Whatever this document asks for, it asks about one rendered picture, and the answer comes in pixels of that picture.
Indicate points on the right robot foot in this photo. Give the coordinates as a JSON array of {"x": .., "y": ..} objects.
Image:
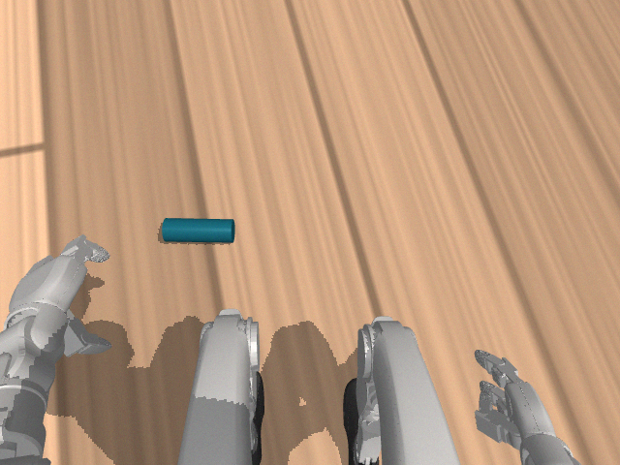
[{"x": 350, "y": 414}]

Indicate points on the can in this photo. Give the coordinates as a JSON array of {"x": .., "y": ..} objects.
[{"x": 198, "y": 230}]

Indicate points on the right robot hand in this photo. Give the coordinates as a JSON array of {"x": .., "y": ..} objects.
[{"x": 520, "y": 414}]

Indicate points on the left robot hand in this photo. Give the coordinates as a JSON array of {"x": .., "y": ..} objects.
[{"x": 56, "y": 282}]

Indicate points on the left robot arm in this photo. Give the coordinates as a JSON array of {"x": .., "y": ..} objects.
[{"x": 31, "y": 342}]

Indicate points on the right robot arm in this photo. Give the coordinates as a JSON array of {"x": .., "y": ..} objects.
[{"x": 545, "y": 450}]

